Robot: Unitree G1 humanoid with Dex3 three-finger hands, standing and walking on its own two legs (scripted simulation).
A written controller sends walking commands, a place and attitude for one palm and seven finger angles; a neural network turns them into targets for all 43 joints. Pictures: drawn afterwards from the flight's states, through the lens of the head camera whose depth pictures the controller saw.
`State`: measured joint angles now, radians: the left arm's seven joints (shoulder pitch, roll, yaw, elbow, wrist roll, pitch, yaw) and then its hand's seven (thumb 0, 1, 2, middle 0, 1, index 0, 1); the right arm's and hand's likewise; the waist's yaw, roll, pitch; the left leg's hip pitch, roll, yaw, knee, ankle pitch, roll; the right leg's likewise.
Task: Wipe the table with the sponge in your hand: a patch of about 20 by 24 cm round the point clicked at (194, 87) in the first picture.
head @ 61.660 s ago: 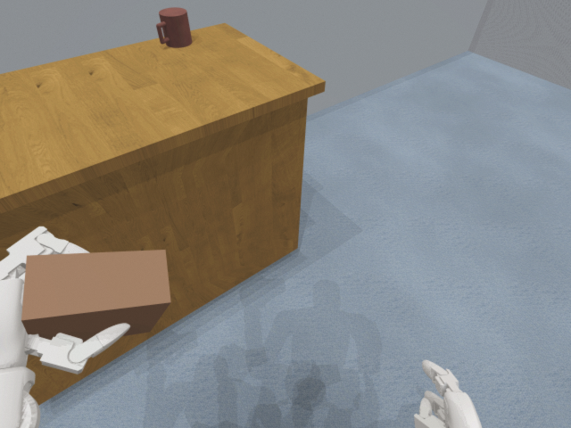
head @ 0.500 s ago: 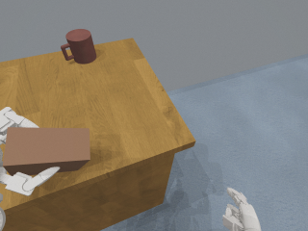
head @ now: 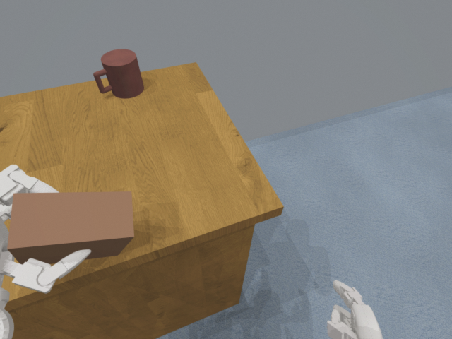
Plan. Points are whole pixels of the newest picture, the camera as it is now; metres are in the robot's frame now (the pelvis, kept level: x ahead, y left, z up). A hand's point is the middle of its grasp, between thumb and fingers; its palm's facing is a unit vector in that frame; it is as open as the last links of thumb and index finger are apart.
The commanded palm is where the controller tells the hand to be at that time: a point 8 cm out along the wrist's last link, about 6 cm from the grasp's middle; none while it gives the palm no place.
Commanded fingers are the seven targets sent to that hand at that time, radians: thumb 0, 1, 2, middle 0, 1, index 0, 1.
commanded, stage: shuffle to correct the standing spot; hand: left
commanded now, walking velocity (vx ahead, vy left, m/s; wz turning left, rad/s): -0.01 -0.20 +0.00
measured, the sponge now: (92, 229) +0.23 +0.20 +0.14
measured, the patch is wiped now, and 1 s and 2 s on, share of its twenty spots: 0.00 0.00 0.00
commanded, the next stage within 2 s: come to a stop and stand still in 0.52 s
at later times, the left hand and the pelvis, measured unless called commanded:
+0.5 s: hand (53, 229) +0.21 +0.23 +0.17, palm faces +0.38 -0.85 -0.38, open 9.9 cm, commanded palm +0.16 +0.27 +0.18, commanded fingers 0.00 0.10 1.30 -1.20 -1.60 -1.20 -1.60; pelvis +0.00 -0.01 +0.00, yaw +0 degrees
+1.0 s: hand (42, 193) +0.24 +0.24 +0.20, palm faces +0.44 -0.73 -0.52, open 9.9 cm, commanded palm +0.15 +0.24 +0.18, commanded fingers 0.00 0.10 1.30 -1.20 -1.60 -1.20 -1.60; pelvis -0.01 -0.04 +0.00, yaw -1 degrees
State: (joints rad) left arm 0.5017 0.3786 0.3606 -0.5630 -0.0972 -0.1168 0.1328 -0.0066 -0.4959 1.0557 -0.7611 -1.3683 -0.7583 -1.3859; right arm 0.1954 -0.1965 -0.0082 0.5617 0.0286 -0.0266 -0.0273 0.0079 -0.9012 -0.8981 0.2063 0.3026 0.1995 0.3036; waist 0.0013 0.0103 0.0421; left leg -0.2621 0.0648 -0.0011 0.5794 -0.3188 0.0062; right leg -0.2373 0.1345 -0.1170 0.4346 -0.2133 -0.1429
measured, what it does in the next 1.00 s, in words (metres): stands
